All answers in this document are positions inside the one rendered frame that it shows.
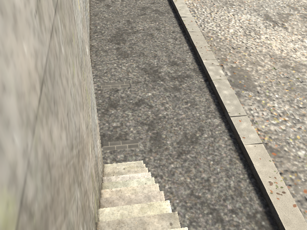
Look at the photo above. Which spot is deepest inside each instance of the stairs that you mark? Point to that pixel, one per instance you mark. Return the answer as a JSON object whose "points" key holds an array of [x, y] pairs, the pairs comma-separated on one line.
{"points": [[131, 200]]}

